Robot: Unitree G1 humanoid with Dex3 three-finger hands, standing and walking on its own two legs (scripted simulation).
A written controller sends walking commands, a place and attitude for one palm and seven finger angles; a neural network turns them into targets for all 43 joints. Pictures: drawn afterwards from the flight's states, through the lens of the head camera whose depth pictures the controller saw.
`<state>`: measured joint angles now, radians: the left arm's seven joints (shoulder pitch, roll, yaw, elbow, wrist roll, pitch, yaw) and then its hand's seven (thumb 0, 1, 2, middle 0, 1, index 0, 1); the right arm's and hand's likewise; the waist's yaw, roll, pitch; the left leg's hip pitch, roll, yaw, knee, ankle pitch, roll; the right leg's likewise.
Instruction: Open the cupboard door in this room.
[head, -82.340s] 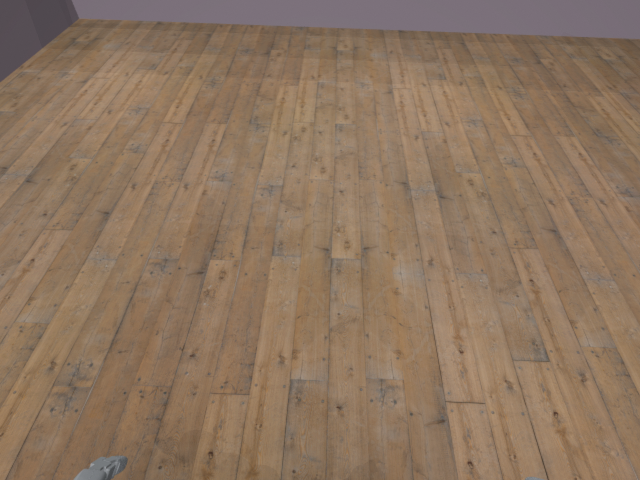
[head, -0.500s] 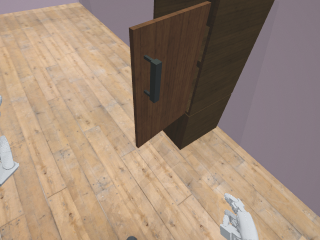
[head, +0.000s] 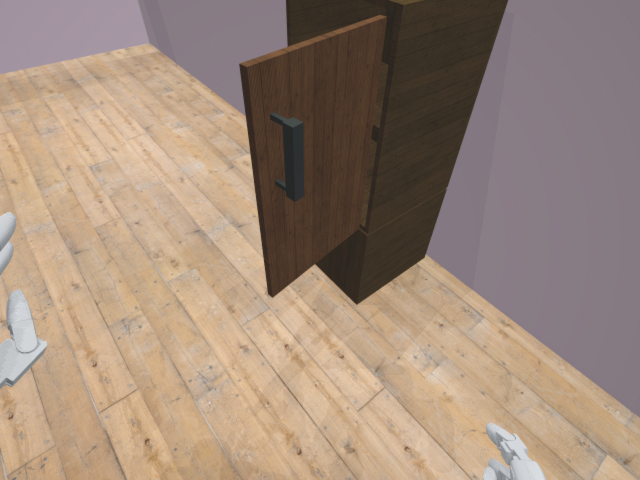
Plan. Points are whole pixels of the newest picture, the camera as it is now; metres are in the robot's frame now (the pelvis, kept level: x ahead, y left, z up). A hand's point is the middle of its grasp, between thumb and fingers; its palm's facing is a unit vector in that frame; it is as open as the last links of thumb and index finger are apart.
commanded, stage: stop stepping back and stand still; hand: left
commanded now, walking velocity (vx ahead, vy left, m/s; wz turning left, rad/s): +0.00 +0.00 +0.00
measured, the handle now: (285, 157) +0.64 +0.08 +0.07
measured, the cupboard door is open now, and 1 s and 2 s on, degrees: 99 99 99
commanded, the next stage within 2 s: let the arm hang, fingers relaxed in 0.48 s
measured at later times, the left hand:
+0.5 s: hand out of the picture +0.18 +0.29 +0.16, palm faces +0.42 -0.78 -0.47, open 7.4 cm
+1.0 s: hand out of the picture -0.07 +0.18 -0.17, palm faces +0.03 -0.99 -0.15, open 7.2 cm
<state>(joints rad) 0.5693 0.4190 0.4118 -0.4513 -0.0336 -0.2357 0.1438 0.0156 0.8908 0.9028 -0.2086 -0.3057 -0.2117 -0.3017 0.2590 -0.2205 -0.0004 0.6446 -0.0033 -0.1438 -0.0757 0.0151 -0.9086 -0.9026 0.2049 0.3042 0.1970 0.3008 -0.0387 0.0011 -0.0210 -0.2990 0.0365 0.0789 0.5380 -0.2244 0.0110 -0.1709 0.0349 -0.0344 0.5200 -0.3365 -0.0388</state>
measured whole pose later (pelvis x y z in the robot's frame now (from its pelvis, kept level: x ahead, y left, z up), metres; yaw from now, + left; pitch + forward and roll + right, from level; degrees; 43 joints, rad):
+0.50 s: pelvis -0.02 +0.02 +0.01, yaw +1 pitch +0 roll -1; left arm 0.55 0.39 0.39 -0.43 -0.03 -0.19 0.15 0.02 0.89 0.90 -0.21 -0.31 -0.21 -0.30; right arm 0.20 -0.21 0.02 0.62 -0.01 -0.14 -0.09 0.01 -0.91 -0.90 0.21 0.30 0.20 0.30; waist 0.00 0.02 0.01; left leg -0.29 0.02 0.07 0.42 -0.13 0.04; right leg -0.15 0.02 -0.04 0.39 -0.23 -0.01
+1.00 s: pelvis -0.03 +0.01 +0.01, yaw +2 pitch -1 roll -1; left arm 0.32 0.17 -0.02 1.10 0.01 0.03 0.00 0.02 0.94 0.90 -0.20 -0.30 -0.21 -0.30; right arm 0.25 -0.25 0.00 1.09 -0.02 0.04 -0.01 0.01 -0.91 -0.90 0.20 0.30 0.20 0.30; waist 0.00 0.00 0.08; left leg -0.31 0.01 0.04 0.45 -0.12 0.02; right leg -0.18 0.02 -0.08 0.45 -0.26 -0.03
